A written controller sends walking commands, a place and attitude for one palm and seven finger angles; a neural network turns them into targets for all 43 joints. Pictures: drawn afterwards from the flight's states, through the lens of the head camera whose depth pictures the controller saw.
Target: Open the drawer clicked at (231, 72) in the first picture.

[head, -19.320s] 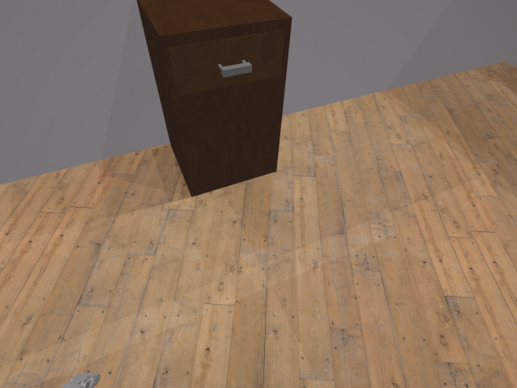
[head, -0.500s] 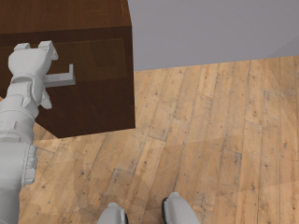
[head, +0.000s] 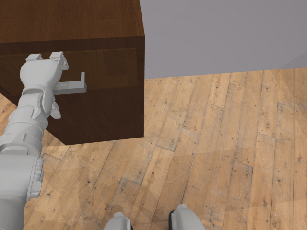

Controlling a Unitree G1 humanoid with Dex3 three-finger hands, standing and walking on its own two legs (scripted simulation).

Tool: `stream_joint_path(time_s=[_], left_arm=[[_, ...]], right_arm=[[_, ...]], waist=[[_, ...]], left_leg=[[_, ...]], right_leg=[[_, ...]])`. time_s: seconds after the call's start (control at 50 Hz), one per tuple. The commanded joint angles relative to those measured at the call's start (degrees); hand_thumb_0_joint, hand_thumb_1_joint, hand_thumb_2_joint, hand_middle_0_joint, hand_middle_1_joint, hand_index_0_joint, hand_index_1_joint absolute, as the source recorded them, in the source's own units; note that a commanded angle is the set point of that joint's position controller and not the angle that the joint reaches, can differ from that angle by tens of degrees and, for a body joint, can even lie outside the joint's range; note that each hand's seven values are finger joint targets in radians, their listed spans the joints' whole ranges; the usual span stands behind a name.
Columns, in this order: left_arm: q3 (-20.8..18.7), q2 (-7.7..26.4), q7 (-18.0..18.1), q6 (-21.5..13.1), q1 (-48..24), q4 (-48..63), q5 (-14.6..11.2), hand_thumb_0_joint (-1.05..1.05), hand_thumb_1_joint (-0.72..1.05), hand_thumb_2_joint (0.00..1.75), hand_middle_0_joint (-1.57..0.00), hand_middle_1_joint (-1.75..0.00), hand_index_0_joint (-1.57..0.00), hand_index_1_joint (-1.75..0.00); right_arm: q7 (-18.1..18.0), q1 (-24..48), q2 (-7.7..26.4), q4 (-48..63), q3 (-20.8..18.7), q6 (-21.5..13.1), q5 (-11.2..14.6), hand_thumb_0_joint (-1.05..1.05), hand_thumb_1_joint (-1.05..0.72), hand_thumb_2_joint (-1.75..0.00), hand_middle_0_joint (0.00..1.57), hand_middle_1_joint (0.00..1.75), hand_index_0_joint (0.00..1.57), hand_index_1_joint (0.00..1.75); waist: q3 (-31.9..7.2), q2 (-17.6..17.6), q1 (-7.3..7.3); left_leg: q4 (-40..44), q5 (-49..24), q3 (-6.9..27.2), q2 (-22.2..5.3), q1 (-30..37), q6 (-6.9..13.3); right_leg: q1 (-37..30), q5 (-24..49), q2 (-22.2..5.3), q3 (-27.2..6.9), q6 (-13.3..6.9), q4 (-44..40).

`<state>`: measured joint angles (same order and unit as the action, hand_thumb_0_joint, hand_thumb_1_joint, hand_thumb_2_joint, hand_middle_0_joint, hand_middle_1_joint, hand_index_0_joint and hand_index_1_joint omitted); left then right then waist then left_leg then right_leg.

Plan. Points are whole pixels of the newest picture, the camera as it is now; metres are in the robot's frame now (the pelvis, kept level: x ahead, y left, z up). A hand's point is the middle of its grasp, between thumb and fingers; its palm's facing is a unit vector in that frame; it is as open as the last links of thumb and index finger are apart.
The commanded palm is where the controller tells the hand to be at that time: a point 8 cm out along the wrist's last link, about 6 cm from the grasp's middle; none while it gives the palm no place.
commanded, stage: re-aim the fingers above the handle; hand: left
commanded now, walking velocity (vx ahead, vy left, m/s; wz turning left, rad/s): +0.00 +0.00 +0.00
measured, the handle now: (67, 82) +0.55 +0.24 -0.04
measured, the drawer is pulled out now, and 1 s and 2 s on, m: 0.00 0.00 0.00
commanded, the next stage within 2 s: lower the fingers behind the handle in 0.32 s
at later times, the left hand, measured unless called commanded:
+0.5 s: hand (56, 85) +0.49 +0.24 +0.02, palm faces -0.08 -0.01 -1.00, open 13.8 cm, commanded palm +0.48 +0.23 +0.06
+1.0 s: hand (60, 94) +0.49 +0.25 -0.02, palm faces -0.11 +0.00 -0.99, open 13.8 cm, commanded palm +0.49 +0.23 +0.03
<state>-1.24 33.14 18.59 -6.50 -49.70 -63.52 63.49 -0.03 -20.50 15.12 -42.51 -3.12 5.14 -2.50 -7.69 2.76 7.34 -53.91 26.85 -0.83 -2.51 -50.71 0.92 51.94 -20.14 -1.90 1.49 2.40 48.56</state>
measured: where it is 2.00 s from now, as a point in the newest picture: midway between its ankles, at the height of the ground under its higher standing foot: outside the picture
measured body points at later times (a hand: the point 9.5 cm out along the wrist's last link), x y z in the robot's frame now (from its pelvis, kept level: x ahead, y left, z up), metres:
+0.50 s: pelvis -0.01 -0.01 +0.00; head +0.13 -0.01 +0.43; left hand +0.49 +0.24 +0.07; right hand -0.02 -0.29 -0.12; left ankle -0.03 +0.10 -0.68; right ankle +0.02 -0.15 -0.68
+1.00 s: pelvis -0.02 -0.01 -0.02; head +0.14 -0.01 +0.40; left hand +0.49 +0.24 +0.03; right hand -0.03 -0.29 -0.14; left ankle -0.03 +0.10 -0.68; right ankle +0.02 -0.15 -0.68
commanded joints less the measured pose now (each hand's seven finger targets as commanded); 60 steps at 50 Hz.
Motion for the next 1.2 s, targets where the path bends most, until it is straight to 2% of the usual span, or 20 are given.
stream_joint_path(time_s=[0.0,0.02,0.08,0.12,0.2,0.26,0.4,0.46,0.54,0.6,0.64,0.74,0.82,0.86,0.88,0.9,0.98,1.04,1.12,1.18], left_arm=[[-3.32,14.23,2.77,0.2,-25.87,11.43,-0.1,0.0,-0.5,0.3,-0.3,-1.2,-0.3,-1.2],[-2.21,12.74,2.74,0.39,-25.6,11.21,-0.26,0.0,-0.5,0.3,-0.3,-1.2,-0.3,-1.2],[-4.53,15.97,2.82,0.56,-25.65,11.33,-0.13,0.0,-0.5,0.3,-0.3,-1.2,-0.3,-1.2],[-3.06,13.66,2.88,0.85,-25.2,11.05,0.0,0.0,-0.5,0.3,-0.3,-1.2,-0.3,-1.2],[-4.54,15.97,2.65,1.57,-23.45,10.14,-0.16,0.0,-0.5,0.3,-0.3,-1.2,-0.3,-1.2],[-2.66,13.36,2.24,1.62,-23.49,8.47,-0.33,0.0,-0.5,0.3,-0.3,-1.2,-0.3,-1.2],[-5.42,17.8,2.3,-0.28,-24.44,10.16,-0.17,0.0,-0.5,0.3,-0.3,-1.2,-0.3,-1.2],[-3.96,14.73,2.63,-0.44,-22.57,9.11,0.03,0.0,-0.5,0.3,-0.3,-1.2,-0.3,-1.2],[-1.71,12.47,3.16,0.37,-23.78,6.33,0.43,0.0,-0.5,0.3,-0.3,-1.2,-0.3,-1.2],[-3.29,15.07,4.07,-0.58,-28.17,8.67,0.9,0.0,-0.5,0.3,-0.3,-1.2,-0.3,-1.2],[-4.73,16.69,4.7,-1.09,-27.52,9.89,0.99,0.0,-0.5,0.3,-0.3,-1.2,-0.3,-1.2],[-5.48,17.98,6.04,1.09,-25.95,6.55,1.27,0.0,-0.5,0.3,-0.3,-1.2,-0.3,-1.2],[-5.02,17.89,5.23,2.46,-25.12,5.66,1.23,0.0,-0.5,0.3,-0.3,-1.2,-0.3,-1.2],[-3.46,16.19,4.25,2.12,-27.1,5.64,1.0,0.0,-0.5,0.3,-0.3,-1.2,-0.3,-1.2],[-2.03,15.1,3.78,1.65,-28.21,6.22,0.86,0.0,-0.5,0.3,-0.3,-1.2,-0.3,-1.2],[-3.92,17.34,3.44,1.21,-27.7,5.92,0.8,0.0,-0.5,0.3,-0.3,-1.2,-0.3,-1.2],[-5.12,18.71,2.96,-1.75,-28.29,8.82,0.9,0.0,-0.5,0.3,-0.3,-1.2,-0.3,-1.2],[-4.99,17.66,3.84,-1.58,-25.94,6.03,1.18,0.0,-0.5,0.3,-0.3,-1.2,-0.3,-1.2],[-5.02,17.94,5.21,-0.5,-26.94,6.29,2.0,0.0,-0.5,0.3,-0.3,-1.2,-0.3,-1.2],[-3.68,15.74,5.62,1.06,-27.45,5.1,1.79,0.0,-0.5,0.3,-0.3,-1.2,-0.3,-1.2]], right_arm=[[-0.81,-11.16,10.53,1.02,-3.43,-0.04,-0.35,0.0,-0.9,-0.9,0.2,0.3,0.2,0.3],[-0.75,-10.91,10.31,1.37,-3.35,-0.11,-0.29,0.0,-0.9,-0.9,0.2,0.3,0.2,0.3],[-0.93,-10.66,10.6,1.42,-3.02,0.02,-0.37,0.0,-0.9,-0.9,0.2,0.3,0.2,0.3],[-0.84,-10.34,10.32,1.55,-3.21,-0.13,-0.34,0.0,-0.9,-0.9,0.2,0.3,0.2,0.3],[-0.84,-9.89,10.66,1.94,-2.8,0.03,-0.2,0.0,-0.9,-0.9,0.2,0.3,0.2,0.3],[-1.05,-10.03,10.4,1.96,-2.88,-0.16,-0.03,0.0,-0.9,-0.9,0.2,0.3,0.2,0.3],[-1.56,-10.3,10.68,1.61,-2.83,-0.61,-0.18,0.0,-0.9,-0.9,0.2,0.3,0.2,0.3],[-1.25,-10.23,10.39,1.51,-3.06,-0.78,-0.28,0.0,-0.9,-0.9,0.2,0.3,0.2,0.3],[-1.19,-10.35,10.53,1.21,-3.09,-1.03,-0.02,0.0,-0.9,-0.9,0.2,0.3,0.2,0.3],[-1.52,-10.7,10.76,0.81,-3.22,-1.6,-0.33,0.0,-0.9,-0.9,0.2,0.3,0.2,0.3],[-1.43,-10.47,10.63,0.88,-3.06,-1.88,-0.65,0.0,-0.9,-0.9,0.2,0.3,0.2,0.3],[-0.98,-9.65,10.91,0.88,-2.41,-1.77,-0.73,0.0,-0.9,-0.9,0.2,0.3,0.2,0.3],[-0.96,-9.79,11.16,1.07,-2.46,-1.82,-0.58,0.0,-0.9,-0.9,0.2,0.3,0.2,0.3],[-1.33,-10.04,10.93,1.05,-2.45,-2.05,-0.43,0.0,-0.9,-0.9,0.2,0.3,0.2,0.3],[-1.44,-10.3,10.71,1.11,-2.37,-2.3,-0.31,0.0,-0.9,-0.9,0.2,0.3,0.2,0.3],[-1.59,-10.48,11.12,0.81,-2.42,-2.36,-0.39,0.0,-0.9,-0.9,0.2,0.3,0.2,0.3],[-1.88,-10.83,10.78,0.86,-2.36,-2.85,-0.83,0.0,-0.9,-0.9,0.2,0.3,0.2,0.3],[-1.54,-10.39,10.86,0.66,-2.21,-2.77,-0.94,0.0,-0.9,-0.9,0.2,0.3,0.2,0.3],[-1.06,-10.55,11.03,0.63,-2.28,-2.7,-1.1,0.0,-0.9,-0.9,0.2,0.3,0.2,0.3],[-0.72,-11.16,11.05,0.41,-2.45,-2.61,-0.99,0.0,-0.9,-0.9,0.2,0.3,0.2,0.3]], waist=[[-28.3,5.76,1.68],[-27.8,6.46,1.84],[-28.67,5.64,1.16],[-27.96,5.67,1.49],[-27.79,5.15,0.4],[-25.89,2.32,1.6],[-27.79,2.87,0.94],[-27.62,3.96,0.79],[-23.91,1.65,2.38],[-27.27,3.1,2.82],[-30.0,5.33,1.73],[-28.08,4.26,1.66],[-29.9,3.93,1.94],[-29.16,2.6,3.35],[-28.8,4.59,3.61],[-28.9,3.09,3.42],[-32.07,6.31,2.73],[-28.95,5.15,3.0],[-30.89,7.34,2.72],[-31.25,6.96,3.61]], left_leg=[[5.17,-33.32,1.72,2.03,21.11,0.24],[5.18,-33.18,1.45,2.21,21.06,0.3],[5.38,-32.9,1.47,2.33,20.05,0.39],[5.36,-32.94,1.16,2.27,20.19,0.37],[6.04,-30.74,0.63,2.6,18.34,0.61],[6.23,-28.28,0.48,2.66,16.97,0.9],[5.89,-27.16,0.39,2.95,15.78,1.12],[5.29,-28.6,0.32,2.79,16.02,0.87],[5.1,-23.86,0.5,2.74,13.37,0.98],[3.86,-23.0,0.84,2.74,13.61,1.14],[2.98,-24.64,0.82,2.98,13.78,0.99],[1.86,-23.03,0.47,3.05,9.61,1.12],[1.08,-23.32,0.52,2.95,10.03,1.11],[0.73,-22.54,0.87,2.78,9.68,1.31],[0.62,-21.7,0.72,2.84,9.52,1.28],[0.22,-21.3,1.02,2.69,9.25,1.39],[-1.59,-23.52,1.5,2.67,9.77,1.2],[-2.67,-22.98,1.59,2.47,7.4,1.13],[-3.7,-24.6,2.11,2.32,8.21,0.7],[-4.25,-25.44,2.67,2.07,8.88,0.52]], right_leg=[[-12.82,19.11,4.57,2.16,-3.81,-2.89],[-12.8,19.29,4.66,2.03,-3.84,-3.16],[-14.58,20.07,4.49,1.84,-3.8,-2.76],[-14.08,20.05,4.51,2.0,-3.75,-2.98],[-16.15,20.24,4.37,1.61,-3.8,-3.06],[-16.11,19.47,4.39,1.48,-3.64,-3.8],[-17.32,20.09,4.13,0.85,-3.57,-3.13],[-15.68,20.12,4.19,1.09,-3.76,-2.52],[-12.57,16.4,4.25,1.28,-3.63,-2.79],[-11.6,15.66,4.08,0.91,-3.63,-1.63],[-12.31,16.91,4.04,0.8,-3.75,-0.4],[-11.63,16.38,4.0,0.94,-3.6,0.75],[-11.49,16.81,4.01,0.97,-3.48,1.2],[-10.41,16.2,4.02,1.01,-3.37,1.22],[-9.58,15.48,4.02,0.97,-3.33,1.17],[-9.18,14.92,3.98,0.97,-3.33,1.46],[-7.56,15.6,3.94,0.99,-3.54,3.54],[-4.71,14.34,4.1,1.44,-3.63,4.44],[-2.79,14.0,4.15,1.88,-3.84,5.92],[-1.41,13.53,4.22,2.27,-3.76,6.33]])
